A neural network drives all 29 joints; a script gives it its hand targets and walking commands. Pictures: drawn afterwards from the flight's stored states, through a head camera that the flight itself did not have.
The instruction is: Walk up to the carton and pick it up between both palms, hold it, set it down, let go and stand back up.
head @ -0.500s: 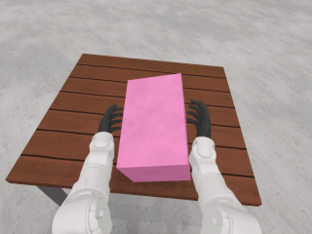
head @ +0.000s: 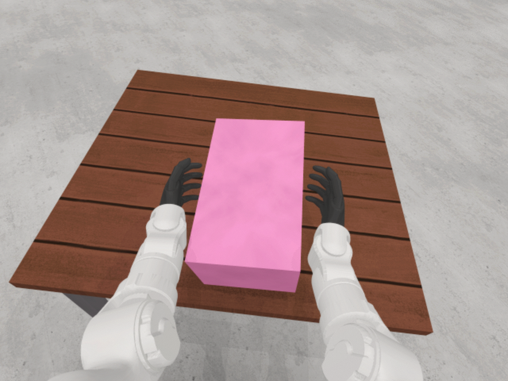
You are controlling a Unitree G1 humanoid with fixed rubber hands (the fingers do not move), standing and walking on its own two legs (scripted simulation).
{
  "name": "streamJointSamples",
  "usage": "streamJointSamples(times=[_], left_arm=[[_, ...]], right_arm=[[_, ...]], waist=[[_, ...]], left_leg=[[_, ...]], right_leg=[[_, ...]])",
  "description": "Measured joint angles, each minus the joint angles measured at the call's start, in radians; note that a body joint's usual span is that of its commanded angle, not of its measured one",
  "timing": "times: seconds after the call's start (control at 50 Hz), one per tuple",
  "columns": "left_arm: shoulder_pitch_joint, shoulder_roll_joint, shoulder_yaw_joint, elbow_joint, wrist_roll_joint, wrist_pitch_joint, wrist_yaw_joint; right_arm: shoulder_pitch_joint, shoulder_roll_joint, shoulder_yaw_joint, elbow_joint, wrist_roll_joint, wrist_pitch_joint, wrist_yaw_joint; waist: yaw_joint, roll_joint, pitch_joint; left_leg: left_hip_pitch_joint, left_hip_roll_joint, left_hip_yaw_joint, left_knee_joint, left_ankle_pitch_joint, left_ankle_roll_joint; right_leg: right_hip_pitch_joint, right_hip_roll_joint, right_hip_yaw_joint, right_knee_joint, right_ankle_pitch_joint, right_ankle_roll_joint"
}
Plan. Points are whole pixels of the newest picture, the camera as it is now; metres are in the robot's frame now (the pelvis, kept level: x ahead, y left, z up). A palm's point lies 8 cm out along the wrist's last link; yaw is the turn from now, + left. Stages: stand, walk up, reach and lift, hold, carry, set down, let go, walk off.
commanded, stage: set down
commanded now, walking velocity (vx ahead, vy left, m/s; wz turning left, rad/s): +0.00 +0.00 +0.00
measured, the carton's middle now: (254, 202) +0.45 +0.01 -0.02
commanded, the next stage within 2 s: none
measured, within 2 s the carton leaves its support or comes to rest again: rests again in 0.88 s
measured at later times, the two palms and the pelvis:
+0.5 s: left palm (182, 201) +0.41 +0.14 +0.02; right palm (334, 220) +0.39 -0.12 +0.03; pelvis +0.00 +0.00 +0.00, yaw +0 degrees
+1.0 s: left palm (186, 202) +0.42 +0.14 +0.02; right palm (335, 224) +0.39 -0.13 +0.02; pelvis +0.00 +0.00 +0.00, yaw +0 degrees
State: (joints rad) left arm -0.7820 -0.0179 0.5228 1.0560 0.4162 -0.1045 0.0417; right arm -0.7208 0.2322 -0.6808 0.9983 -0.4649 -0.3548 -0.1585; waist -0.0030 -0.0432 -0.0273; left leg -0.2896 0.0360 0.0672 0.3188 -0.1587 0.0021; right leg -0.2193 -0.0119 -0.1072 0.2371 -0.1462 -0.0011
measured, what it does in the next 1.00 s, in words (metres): stands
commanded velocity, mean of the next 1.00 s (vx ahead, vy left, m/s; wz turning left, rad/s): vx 0.00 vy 0.00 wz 0.00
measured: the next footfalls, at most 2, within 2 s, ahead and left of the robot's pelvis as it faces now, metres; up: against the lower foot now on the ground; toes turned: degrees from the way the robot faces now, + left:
none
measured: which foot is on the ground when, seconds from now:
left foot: down 0.00-1.00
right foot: down 0.00-1.00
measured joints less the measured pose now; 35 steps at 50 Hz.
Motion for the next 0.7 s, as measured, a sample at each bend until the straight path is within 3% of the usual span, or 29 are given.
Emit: streamJointSamples(times=[0.22, 0.7], left_arm=[[-0.023, -0.013, 0.034, 0.015, 0.034, -0.015, -0.007], [-0.042, -0.025, 0.084, 0.029, 0.072, -0.087, -0.014]], right_arm=[[-0.012, 0.006, -0.064, -0.007, -0.044, 0.022, 0.008], [-0.011, -0.001, -0.08, -0.005, -0.068, -0.023, 0.008]], waist=[[-0.007, -0.006, -0.007], [-0.011, -0.006, -0.016]], left_leg=[[-0.033, 0.0, 0.002, 0.007, -0.003, 0.0], [-0.092, 0.004, 0.005, 0.012, 0.004, -0.001]], right_leg=[[-0.034, -0.001, -0.001, 0.011, -0.006, 0.0], [-0.097, 0.0, -0.002, 0.027, -0.006, -0.004]])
